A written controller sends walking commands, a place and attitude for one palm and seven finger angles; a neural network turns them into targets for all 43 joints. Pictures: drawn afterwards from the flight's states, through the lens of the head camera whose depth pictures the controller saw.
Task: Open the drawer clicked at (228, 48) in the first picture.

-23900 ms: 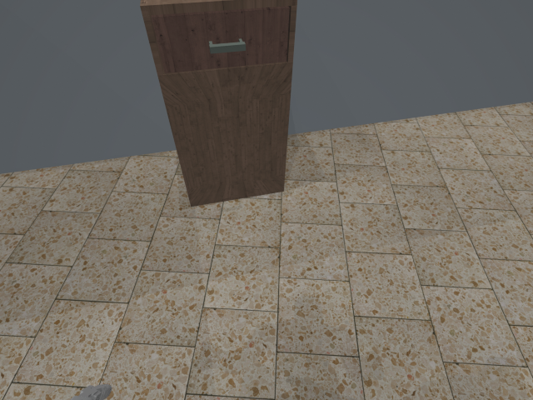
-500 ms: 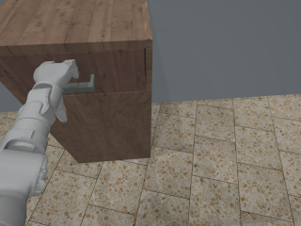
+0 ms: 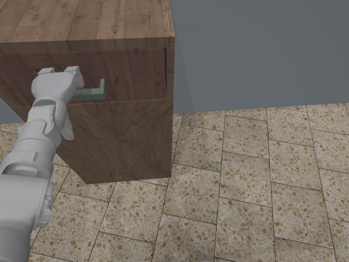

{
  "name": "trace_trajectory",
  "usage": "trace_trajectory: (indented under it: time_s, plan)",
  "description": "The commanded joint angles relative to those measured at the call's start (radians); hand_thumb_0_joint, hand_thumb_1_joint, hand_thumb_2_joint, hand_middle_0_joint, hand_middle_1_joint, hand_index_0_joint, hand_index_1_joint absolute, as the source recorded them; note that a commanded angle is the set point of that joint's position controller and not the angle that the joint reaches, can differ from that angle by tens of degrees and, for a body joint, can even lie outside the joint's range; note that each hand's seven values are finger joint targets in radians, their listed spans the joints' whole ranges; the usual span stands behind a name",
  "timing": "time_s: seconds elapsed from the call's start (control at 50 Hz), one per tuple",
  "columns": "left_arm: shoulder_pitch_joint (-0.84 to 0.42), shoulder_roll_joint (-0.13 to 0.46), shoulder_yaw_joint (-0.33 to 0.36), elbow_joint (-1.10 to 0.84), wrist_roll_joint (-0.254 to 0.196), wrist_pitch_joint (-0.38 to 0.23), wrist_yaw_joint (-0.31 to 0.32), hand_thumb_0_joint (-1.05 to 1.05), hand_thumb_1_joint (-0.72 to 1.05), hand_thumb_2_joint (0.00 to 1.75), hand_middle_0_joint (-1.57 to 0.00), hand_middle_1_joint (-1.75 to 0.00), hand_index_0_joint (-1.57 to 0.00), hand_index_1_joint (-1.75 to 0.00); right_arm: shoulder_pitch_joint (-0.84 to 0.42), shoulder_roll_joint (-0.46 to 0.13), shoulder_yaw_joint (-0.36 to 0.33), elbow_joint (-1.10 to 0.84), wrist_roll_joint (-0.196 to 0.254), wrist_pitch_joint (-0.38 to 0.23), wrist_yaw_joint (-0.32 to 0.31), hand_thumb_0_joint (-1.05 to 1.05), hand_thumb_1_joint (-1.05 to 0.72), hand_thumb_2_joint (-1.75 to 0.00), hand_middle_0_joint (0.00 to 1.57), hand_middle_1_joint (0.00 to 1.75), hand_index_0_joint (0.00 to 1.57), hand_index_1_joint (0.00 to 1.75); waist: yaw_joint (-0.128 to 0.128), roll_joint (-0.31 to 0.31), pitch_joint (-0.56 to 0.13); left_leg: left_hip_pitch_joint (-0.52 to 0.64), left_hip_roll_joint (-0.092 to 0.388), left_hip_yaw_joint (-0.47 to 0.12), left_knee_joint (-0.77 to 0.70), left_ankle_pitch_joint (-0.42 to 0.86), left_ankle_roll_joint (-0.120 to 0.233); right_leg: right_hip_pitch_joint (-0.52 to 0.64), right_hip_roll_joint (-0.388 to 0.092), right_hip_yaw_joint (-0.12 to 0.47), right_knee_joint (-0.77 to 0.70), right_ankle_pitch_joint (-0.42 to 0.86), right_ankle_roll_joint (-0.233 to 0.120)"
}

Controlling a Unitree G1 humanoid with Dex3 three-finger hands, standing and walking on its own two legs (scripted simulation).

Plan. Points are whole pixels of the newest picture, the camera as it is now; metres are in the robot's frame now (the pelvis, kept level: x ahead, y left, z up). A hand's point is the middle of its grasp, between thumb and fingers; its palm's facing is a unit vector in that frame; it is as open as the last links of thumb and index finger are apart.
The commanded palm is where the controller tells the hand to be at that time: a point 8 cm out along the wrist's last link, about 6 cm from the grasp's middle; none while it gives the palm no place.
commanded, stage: lower the fingers behind the handle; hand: left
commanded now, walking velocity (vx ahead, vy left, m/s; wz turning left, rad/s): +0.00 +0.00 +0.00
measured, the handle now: (82, 89) +0.54 +0.23 +0.05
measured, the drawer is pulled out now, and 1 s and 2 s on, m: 0.00 0.00 0.02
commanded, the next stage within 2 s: close the thumb around the handle in 0.76 s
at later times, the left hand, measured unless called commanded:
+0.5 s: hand (68, 112) +0.48 +0.26 +0.02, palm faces -0.08 -0.02 -1.00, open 14.0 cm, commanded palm +0.48 +0.25 +0.08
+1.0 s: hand (69, 110) +0.49 +0.26 +0.02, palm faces -0.10 -0.03 -0.99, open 13.4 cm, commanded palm +0.48 +0.24 +0.08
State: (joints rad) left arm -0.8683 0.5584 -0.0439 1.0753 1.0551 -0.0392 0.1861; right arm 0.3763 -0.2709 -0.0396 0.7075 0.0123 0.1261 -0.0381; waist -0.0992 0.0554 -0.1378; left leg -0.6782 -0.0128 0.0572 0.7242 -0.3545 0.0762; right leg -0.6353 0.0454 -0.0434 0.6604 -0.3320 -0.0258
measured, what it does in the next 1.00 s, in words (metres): stands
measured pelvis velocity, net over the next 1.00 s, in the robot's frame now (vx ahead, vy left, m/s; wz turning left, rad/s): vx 0.00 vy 0.01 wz -0.01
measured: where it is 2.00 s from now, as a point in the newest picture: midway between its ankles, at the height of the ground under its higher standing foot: outside the picture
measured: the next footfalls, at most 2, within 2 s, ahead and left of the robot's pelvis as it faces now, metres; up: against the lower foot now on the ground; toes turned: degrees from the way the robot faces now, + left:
none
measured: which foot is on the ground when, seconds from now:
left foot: down 0.00-1.00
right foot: down 0.00-1.00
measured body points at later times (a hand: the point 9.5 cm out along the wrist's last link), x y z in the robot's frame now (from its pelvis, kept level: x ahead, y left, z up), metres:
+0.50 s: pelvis -0.01 +0.00 -0.02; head +0.10 +0.01 +0.42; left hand +0.48 +0.26 +0.08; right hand -0.01 -0.27 -0.14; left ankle -0.01 +0.07 -0.71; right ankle -0.02 -0.11 -0.71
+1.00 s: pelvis +0.00 +0.01 -0.01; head +0.11 +0.02 +0.42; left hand +0.49 +0.26 +0.08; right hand -0.02 -0.26 -0.14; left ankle -0.01 +0.07 -0.71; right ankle -0.02 -0.11 -0.71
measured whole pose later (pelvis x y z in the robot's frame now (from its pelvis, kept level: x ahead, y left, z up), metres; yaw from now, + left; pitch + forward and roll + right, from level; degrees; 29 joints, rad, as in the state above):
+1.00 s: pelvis +0.00 +0.01 -0.01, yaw +0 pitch +21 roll -4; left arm -0.88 0.56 -0.04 1.09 1.06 -0.07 0.22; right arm 0.40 -0.26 -0.04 0.71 0.00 0.11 -0.02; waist -0.11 0.06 -0.15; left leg -0.81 -0.01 0.05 0.83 -0.40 0.09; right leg -0.75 0.05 -0.05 0.75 -0.36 -0.01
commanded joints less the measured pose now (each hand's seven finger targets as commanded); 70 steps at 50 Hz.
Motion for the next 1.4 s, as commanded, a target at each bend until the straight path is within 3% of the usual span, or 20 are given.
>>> trace_trajectory:
  time_s: [0.0, 0.06, 0.12, 0.18, 0.22, 0.3, 0.36, 0.44, 0.46, 0.5, 0.6, 0.62, 0.68, 0.7, 0.84, 1.12, 1.22, 1.3, 1.34, 1.38]
  plan:
    - [-0.342, 0.184, 0.026, -0.135, -0.006, -0.061, 0.001, 0.0, -0.5, 0.3, -0.3, -1.2, -0.3, -1.2, 0.121, -0.161, -0.057, -0.058, -0.003, -0.009, -0.02, 0.0, -0.9, -0.9, 0.2, 0.3, 0.2, 0.3, -0.03, -0.003, -0.287, 0.265, 0.009, -0.073, -0.034, 0.384, -0.023, 0.062, 0.02, 0.033, -0.053, 0.271, -0.014]
    - [-0.319, 0.149, 0.012, -0.136, -0.011, -0.074, 0.007, 0.0, -0.5, 0.3, -0.3, -1.2, -0.3, -1.2, 0.132, -0.16, -0.063, -0.059, -0.004, -0.012, -0.014, 0.0, -0.9, -0.9, 0.2, 0.3, 0.2, 0.3, -0.031, -0.005, -0.281, 0.268, 0.013, -0.077, -0.024, 0.375, -0.026, 0.022, 0.023, 0.026, -0.043, 0.244, -0.016]
    - [-0.331, 0.158, 0.01, -0.098, -0.012, -0.065, 0.016, 0.0, -0.5, 0.3, -0.3, -1.2, -0.3, -1.2, 0.144, -0.165, -0.063, -0.055, -0.001, -0.014, -0.014, 0.0, -0.9, -0.9, 0.2, 0.3, 0.2, 0.3, -0.048, -0.038, -0.268, 0.228, 0.012, -0.076, -0.011, 0.332, -0.023, 0.0, 0.023, 0.026, -0.032, 0.225, -0.013]
    - [-0.347, 0.187, 0.038, -0.105, -0.007, -0.058, 0.027, 0.0, -0.5, 0.3, -0.3, -1.2, -0.3, -1.2, 0.157, -0.17, -0.066, -0.052, -0.003, -0.017, -0.01, 0.0, -0.9, -0.9, 0.2, 0.3, 0.2, 0.3, -0.036, -0.026, -0.314, 0.227, 0.011, -0.079, 0.001, 0.353, -0.024, 0.001, 0.026, 0.025, -0.016, 0.232, -0.017]
    - [-0.367, 0.117, -0.022, -0.092, -0.003, -0.044, 0.031, 0.0, -0.5, 0.3, -0.3, -1.2, -0.3, -1.2, 0.161, -0.162, -0.066, -0.051, -0.004, -0.017, -0.006, 0.0, -0.9, -0.9, 0.2, 0.3, 0.2, 0.3, -0.055, -0.007, -0.311, 0.239, 0.013, -0.084, 0.012, 0.343, -0.026, -0.042, 0.028, 0.021, -0.01, 0.211, -0.014]
    - [-0.421, 0.219, 0.054, -0.145, 0.002, -0.069, 0.035, 0.0, -0.5, 0.3, -0.3, -1.2, -0.3, -1.2, 0.169, -0.17, -0.065, -0.052, -0.011, -0.019, -0.011, 0.0, -0.9, -0.9, 0.2, 0.3, 0.2, 0.3, -0.053, 0.011, -0.371, 0.234, 0.013, -0.092, 0.036, 0.357, -0.024, -0.038, 0.028, 0.028, 0.013, 0.228, -0.013]
    - [-0.459, 0.203, 0.054, -0.21, 0.008, -0.102, 0.061, 0.0, -0.5, 0.3, -0.3, -1.2, -0.3, -1.2, 0.167, -0.159, -0.07, -0.05, -0.019, -0.029, -0.011, 0.0, -0.9, -0.9, 0.2, 0.3, 0.2, 0.3, -0.051, 0.07, -0.437, 0.288, 0.017, -0.1, 0.058, 0.396, -0.031, -0.066, 0.031, 0.026, 0.032, 0.23, -0.014]
    - [-0.45, 0.163, 0.017, -0.136, 0.021, -0.063, 0.083, 0.0, -0.5, 0.3, -0.3, -1.2, -0.3, -1.2, 0.173, -0.159, -0.066, -0.037, -0.017, -0.03, -0.007, 0.0, -0.9, -0.9, 0.2, 0.3, 0.2, 0.3, -0.071, 0.045, -0.363, 0.255, 0.022, -0.109, 0.055, 0.355, -0.034, -0.117, 0.036, 0.012, 0.023, 0.181, -0.013]
    - [-0.453, 0.194, 0.042, -0.121, 0.016, -0.054, 0.088, 0.0, -0.5, 0.3, -0.3, -1.2, -0.3, -1.2, 0.177, -0.162, -0.064, -0.034, -0.016, -0.03, -0.008, 0.0, -0.9, -0.9, 0.2, 0.3, 0.2, 0.3, -0.07, 0.026, -0.354, 0.236, 0.021, -0.109, 0.051, 0.338, -0.031, -0.106, 0.036, 0.013, 0.021, 0.177, -0.013]
    - [-0.476, 0.231, 0.056, -0.109, 0.017, -0.041, 0.09, 0.0, -0.5, 0.3, -0.3, -1.2, -0.3, -1.2, 0.179, -0.165, -0.058, -0.036, -0.013, -0.029, -0.011, 0.0, -0.9, -0.9, 0.2, 0.3, 0.2, 0.3, -0.071, 0.03, -0.371, 0.229, 0.019, -0.11, 0.048, 0.333, -0.031, -0.091, 0.035, 0.014, 0.024, 0.179, -0.011]
    - [-0.496, 0.214, 0.04, -0.126, 0.021, -0.032, 0.078, 0.0, -0.5, 0.3, -0.3, -1.2, -0.3, -1.2, 0.187, -0.163, -0.058, -0.038, -0.014, -0.032, -0.011, 0.0, -0.9, -0.9, 0.2, 0.3, 0.2, 0.3, -0.066, 0.093, -0.428, 0.306, 0.026, -0.121, 0.054, 0.411, -0.043, -0.113, 0.038, 0.006, 0.033, 0.193, -0.015]
    - [-0.499, 0.172, 0.015, -0.136, 0.014, -0.033, 0.073, 0.0, -0.5, 0.3, -0.3, -1.2, -0.3, -1.2, 0.189, -0.159, -0.061, -0.035, -0.017, -0.033, -0.008, 0.0, -0.9, -0.9, 0.2, 0.3, 0.2, 0.3, -0.069, 0.091, -0.427, 0.319, 0.029, -0.121, 0.056, 0.431, -0.045, -0.114, 0.039, 0.003, 0.03, 0.201, -0.014]
    - [-0.457, 0.208, 0.054, -0.11, 0.012, -0.034, 0.063, 0.0, -0.5, 0.3, -0.3, -1.2, -0.3, -1.2, 0.188, -0.165, -0.059, -0.034, -0.018, -0.028, -0.009, 0.0, -0.9, -0.9, 0.2, 0.3, 0.2, 0.3, -0.061, 0.038, -0.408, 0.298, 0.032, -0.126, 0.055, 0.446, -0.044, -0.097, 0.042, 0.002, 0.028, 0.211, -0.014]
    - [-0.473, 0.174, 0.017, -0.109, 0.012, -0.031, 0.063, 0.0, -0.5, 0.3, -0.3, -1.2, -0.3, -1.2, 0.188, -0.163, -0.058, -0.034, -0.015, -0.028, -0.009, 0.0, -0.9, -0.9, 0.2, 0.3, 0.2, 0.3, -0.076, 0.043, -0.388, 0.289, 0.031, -0.124, 0.05, 0.418, -0.041, -0.109, 0.041, 0.004, 0.021, 0.196, -0.01]
    - [-0.425, 0.158, 0.028, -0.142, 0.004, -0.054, 0.061, 0.0, -0.5, 0.3, -0.3, -1.2, -0.3, -1.2, 0.187, -0.16, -0.065, -0.03, -0.019, -0.023, -0.003, 0.0, -0.9, -0.9, 0.2, 0.3, 0.2, 0.3, -0.056, 0.051, -0.384, 0.318, 0.038, -0.127, 0.046, 0.45, -0.05, -0.109, 0.042, -0.001, 0.019, 0.194, -0.015]
    - [-0.383, 0.148, 0.044, -0.211, -0.002, -0.058, 0.077, 0.0, 0.28, 0.64, -0.36, -1.28, -0.36, -1.28, 0.177, -0.158, -0.076, -0.028, -0.025, -0.01, 0.011, 0.0, -0.9, -0.9, 0.2, 0.3, 0.2, 0.3, -0.032, 0.084, -0.435, 0.39, 0.049, -0.134, 0.057, 0.606, -0.067, -0.092, 0.045, -0.004, 0.029, 0.249, -0.015]
    - [-0.368, 0.136, 0.028, -0.179, 0.0, -0.043, 0.073, 0.0, 0.56, 0.76, -0.38, -1.31, -0.38, -1.31, 0.17, -0.158, -0.072, -0.031, -0.021, -0.003, 0.01, 0.0, -0.9, -0.9, 0.2, 0.3, 0.2, 0.3, -0.044, 0.037, -0.392, 0.339, 0.041, -0.122, 0.05, 0.552, -0.053, -0.068, 0.042, 0.001, 0.019, 0.259, -0.012]
    - [-0.384, 0.157, 0.041, -0.196, 0.007, -0.04, 0.075, 0.0, 0.79, 0.85, -0.39, -1.34, -0.39, -1.34, 0.169, -0.158, -0.073, -0.027, -0.022, 0.0, 0.007, 0.0, -0.9, -0.9, 0.2, 0.3, 0.2, 0.3, -0.039, 0.057, -0.422, 0.36, 0.041, -0.12, 0.054, 0.584, -0.055, -0.061, 0.039, 0.005, 0.021, 0.278, -0.013]
    - [-0.375, 0.118, 0.013, -0.194, 0.004, -0.035, 0.071, 0.0, 0.9, 0.9, -0.4, -1.35, -0.4, -1.35, 0.164, -0.153, -0.072, -0.031, -0.022, 0.001, 0.009, 0.0, -0.9, -0.9, 0.2, 0.3, 0.2, 0.3, -0.044, 0.066, -0.411, 0.363, 0.038, -0.116, 0.056, 0.596, -0.055, -0.064, 0.041, 0.004, 0.019, 0.285, -0.013]
    - [-0.388, 0.146, 0.028, -0.177, 0.003, -0.036, 0.066, 0.0, 0.9, 0.9, -0.4, -1.35, -0.4, -1.35, 0.164, -0.158, -0.07, -0.028, -0.022, 0.004, 0.006, 0.0, -0.9, -0.9, 0.2, 0.3, 0.2, 0.3, -0.052, 0.036, -0.387, 0.328, 0.035, -0.111, 0.051, 0.555, -0.048, -0.047, 0.038, 0.009, 0.014, 0.291, -0.013]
